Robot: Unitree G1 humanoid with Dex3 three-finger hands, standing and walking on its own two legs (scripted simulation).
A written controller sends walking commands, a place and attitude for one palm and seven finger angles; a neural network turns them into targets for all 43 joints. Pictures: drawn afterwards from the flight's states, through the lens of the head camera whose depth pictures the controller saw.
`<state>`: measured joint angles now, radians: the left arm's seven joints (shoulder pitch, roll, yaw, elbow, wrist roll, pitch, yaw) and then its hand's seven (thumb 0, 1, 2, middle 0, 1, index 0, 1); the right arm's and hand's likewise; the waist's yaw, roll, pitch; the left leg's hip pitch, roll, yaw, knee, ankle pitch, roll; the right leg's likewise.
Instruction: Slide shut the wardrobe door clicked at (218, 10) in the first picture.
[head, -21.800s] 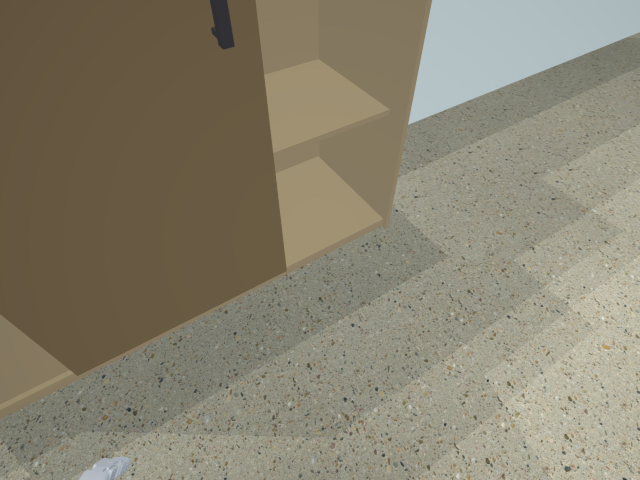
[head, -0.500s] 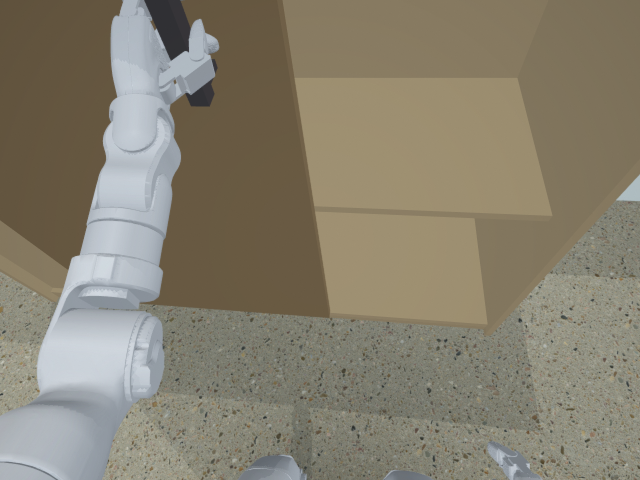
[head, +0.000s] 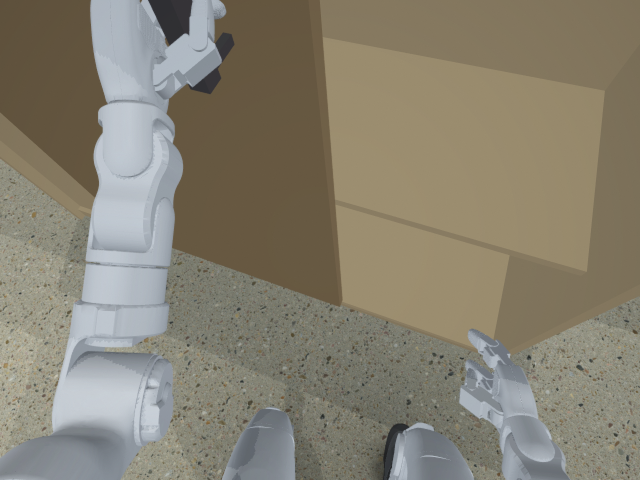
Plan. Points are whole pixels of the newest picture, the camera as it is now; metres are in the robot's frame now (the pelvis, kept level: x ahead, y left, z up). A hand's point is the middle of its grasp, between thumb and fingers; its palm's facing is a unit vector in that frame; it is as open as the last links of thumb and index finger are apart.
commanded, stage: step sideways, sliding the door along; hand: left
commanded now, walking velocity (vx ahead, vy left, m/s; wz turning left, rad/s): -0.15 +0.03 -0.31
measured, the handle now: out of the picture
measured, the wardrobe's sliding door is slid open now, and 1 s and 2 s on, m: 0.44 0.17 0.00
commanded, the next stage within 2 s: stop walking and hold the door there in 1.98 s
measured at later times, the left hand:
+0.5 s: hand (346, 74) +0.41 +0.05 +0.23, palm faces +0.12 -0.99 -0.05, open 6.9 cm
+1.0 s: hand (544, 116) +0.38 -0.10 +0.23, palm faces -0.05 -1.00 +0.02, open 6.6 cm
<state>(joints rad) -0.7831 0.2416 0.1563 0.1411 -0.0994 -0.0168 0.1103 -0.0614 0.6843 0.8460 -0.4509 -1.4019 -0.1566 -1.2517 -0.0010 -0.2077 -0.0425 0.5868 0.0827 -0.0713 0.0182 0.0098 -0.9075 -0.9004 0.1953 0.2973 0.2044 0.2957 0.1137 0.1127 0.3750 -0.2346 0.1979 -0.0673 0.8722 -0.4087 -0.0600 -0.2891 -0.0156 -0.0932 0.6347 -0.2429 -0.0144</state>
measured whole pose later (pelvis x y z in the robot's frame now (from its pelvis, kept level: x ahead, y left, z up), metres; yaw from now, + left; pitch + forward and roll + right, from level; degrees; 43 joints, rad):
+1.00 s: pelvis +0.01 -0.16 +0.01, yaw -7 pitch -1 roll +2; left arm -0.40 0.15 0.02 -0.26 -0.09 -0.16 0.15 -0.05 0.70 0.81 -0.45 -1.40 -0.18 -1.29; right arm 0.00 -0.20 -0.07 0.60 0.03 -0.07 0.05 0.01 -0.91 -0.90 0.19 0.30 0.20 0.30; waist 0.05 -0.03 0.28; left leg -0.21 0.14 0.17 0.51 -0.24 -0.08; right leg -0.41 0.03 -0.04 0.71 -0.29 -0.04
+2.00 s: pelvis -0.12 -0.40 +0.01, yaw -11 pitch -4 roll +1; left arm -0.75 0.33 0.21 0.34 -0.13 -0.01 0.18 -0.07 0.71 0.83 -0.45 -1.40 -0.18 -1.36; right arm 0.10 -0.21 -0.05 0.67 0.06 -0.06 0.00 0.01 -0.91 -0.90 0.20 0.30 0.20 0.30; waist 0.10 0.05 0.25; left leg -0.14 0.18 0.04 0.47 -0.23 -0.02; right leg -0.41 0.17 -0.09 0.85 -0.26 0.05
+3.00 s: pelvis -0.08 -0.53 +0.02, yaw -18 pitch -1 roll -1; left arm -0.33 0.61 0.55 0.50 -0.05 -0.13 0.16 -0.18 0.61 0.78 -0.45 -1.40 -0.26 -1.37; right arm 0.28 -0.28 0.00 0.72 0.06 -0.04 -0.09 0.01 -0.90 -0.90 0.20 0.30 0.21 0.30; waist -0.01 0.03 -0.01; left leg -0.23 0.05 0.14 0.47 -0.22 0.02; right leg -0.21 -0.01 -0.04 0.44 -0.22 0.01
